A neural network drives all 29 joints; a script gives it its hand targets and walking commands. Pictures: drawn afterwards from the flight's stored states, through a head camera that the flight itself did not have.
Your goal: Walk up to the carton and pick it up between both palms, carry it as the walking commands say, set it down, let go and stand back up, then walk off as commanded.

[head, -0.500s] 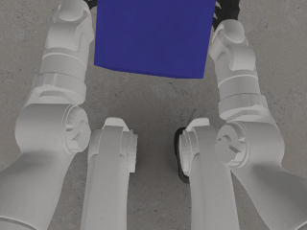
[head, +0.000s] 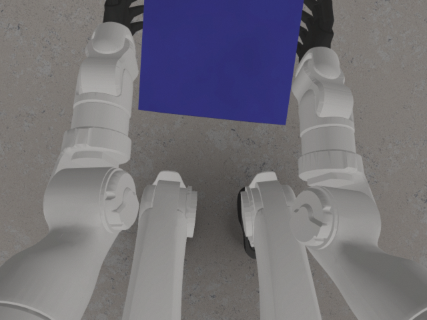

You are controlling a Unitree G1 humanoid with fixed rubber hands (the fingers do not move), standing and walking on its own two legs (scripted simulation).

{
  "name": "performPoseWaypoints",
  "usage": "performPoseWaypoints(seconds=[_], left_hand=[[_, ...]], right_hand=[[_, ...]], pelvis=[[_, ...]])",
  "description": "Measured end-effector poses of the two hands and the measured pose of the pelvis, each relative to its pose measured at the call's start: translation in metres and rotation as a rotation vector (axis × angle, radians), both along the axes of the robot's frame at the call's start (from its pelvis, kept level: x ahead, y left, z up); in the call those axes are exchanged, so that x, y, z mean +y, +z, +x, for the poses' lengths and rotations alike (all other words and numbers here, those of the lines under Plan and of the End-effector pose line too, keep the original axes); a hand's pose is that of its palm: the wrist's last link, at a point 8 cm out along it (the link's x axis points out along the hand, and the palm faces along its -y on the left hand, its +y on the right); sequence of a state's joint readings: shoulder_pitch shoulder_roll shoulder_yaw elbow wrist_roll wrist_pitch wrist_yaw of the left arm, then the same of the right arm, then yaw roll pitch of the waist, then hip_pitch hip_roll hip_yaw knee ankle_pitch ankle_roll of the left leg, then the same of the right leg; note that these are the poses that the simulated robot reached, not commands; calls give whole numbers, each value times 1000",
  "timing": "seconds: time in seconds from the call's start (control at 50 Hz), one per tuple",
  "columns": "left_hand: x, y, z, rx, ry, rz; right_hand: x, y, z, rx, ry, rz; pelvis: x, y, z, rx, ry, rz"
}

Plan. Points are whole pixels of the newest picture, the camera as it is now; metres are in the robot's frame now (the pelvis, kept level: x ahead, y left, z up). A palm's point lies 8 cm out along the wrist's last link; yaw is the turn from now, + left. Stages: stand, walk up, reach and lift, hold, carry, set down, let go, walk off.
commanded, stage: reach and lift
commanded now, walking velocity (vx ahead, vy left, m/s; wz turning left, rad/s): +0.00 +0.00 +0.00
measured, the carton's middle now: (215, 57) +0.52 +0.02 -0.18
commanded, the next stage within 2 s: none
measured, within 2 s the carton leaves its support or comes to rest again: neither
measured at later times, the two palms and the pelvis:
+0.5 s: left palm (100, 15) +0.51 +0.16 -0.03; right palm (343, 42) +0.50 -0.13 -0.03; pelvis -0.01 +0.00 +0.05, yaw +0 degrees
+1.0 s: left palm out of the picture +0.49 +0.16 +0.04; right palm (394, 34) +0.48 -0.13 +0.05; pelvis +0.00 +0.00 +0.11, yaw +1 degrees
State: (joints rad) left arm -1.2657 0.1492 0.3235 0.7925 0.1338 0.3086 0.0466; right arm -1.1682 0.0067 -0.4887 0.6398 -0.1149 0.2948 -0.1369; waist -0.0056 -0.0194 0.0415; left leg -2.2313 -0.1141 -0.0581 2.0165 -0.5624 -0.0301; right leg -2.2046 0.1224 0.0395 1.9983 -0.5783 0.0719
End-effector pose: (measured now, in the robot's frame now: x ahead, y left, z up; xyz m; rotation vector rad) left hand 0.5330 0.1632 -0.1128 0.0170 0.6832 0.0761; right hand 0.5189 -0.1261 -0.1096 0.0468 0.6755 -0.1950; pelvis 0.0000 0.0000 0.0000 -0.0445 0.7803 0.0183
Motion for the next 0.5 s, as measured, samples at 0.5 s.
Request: performPoseWaypoints(seconds=[0.5], left_hand=[[-2,81,-21,8,15,-5]], right_hand=[[-2,80,-19,7,1,4]], pelvis=[[0,54,-6,-20,5,3]])
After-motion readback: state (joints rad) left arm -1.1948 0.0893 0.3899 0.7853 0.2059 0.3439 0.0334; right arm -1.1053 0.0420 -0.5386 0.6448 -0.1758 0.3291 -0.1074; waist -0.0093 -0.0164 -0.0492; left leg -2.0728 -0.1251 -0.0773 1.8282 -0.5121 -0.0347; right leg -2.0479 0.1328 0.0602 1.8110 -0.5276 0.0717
